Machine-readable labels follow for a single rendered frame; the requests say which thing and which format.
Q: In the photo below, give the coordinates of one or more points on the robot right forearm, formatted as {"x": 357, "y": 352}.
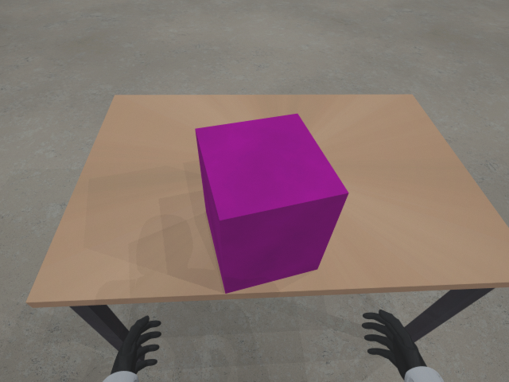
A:
{"x": 422, "y": 374}

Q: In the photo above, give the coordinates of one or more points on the carton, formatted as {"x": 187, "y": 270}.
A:
{"x": 272, "y": 199}

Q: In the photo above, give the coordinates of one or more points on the right robot hand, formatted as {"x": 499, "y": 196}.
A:
{"x": 402, "y": 353}

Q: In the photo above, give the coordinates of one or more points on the table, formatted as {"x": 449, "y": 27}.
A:
{"x": 136, "y": 230}

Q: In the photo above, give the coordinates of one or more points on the left robot hand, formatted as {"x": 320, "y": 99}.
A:
{"x": 129, "y": 352}

